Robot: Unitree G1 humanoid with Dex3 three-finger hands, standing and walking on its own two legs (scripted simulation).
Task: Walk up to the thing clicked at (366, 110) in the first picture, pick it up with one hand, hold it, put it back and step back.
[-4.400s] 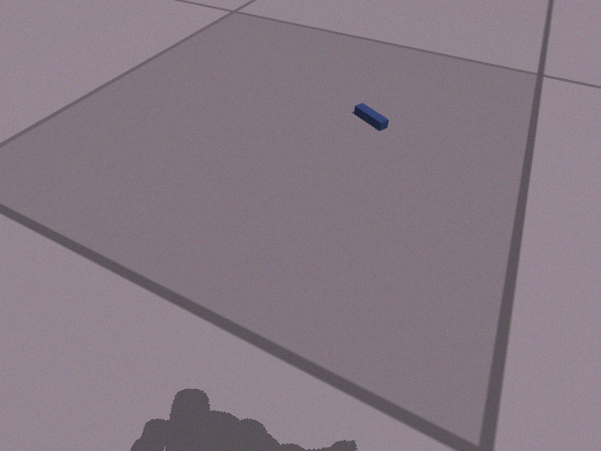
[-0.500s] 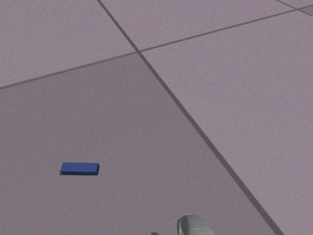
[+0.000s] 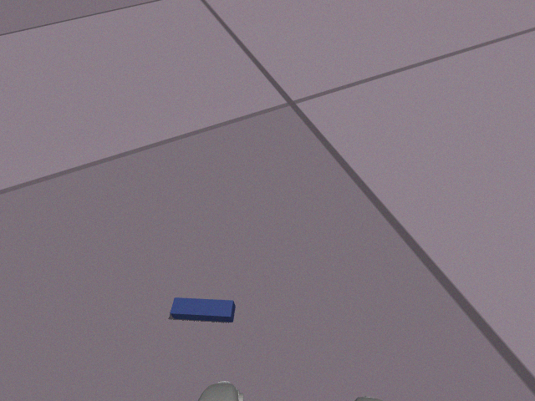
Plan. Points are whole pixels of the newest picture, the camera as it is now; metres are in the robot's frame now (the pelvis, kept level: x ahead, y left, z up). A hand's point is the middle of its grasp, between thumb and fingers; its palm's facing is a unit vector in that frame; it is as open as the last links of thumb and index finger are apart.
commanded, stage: walk up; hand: left
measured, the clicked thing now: (203, 309) +0.54 +0.33 -0.71
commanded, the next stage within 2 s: none
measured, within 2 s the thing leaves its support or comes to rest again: neither
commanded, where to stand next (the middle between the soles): +0.14 +0.02 m, yaw -3 degrees
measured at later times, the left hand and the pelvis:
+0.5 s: hand (102, 377) +0.19 +0.33 -0.15, palm faces -0.12 -0.93 -0.35, open 7.4 cm; pelvis +0.07 +0.07 +0.01, yaw -3 degrees
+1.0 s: hand (110, 378) +0.18 +0.30 -0.13, palm faces -0.08 -0.93 -0.36, open 7.4 cm; pelvis +0.08 +0.04 +0.02, yaw -5 degrees
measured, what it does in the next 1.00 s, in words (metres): steps on the spot: left foot, then right foot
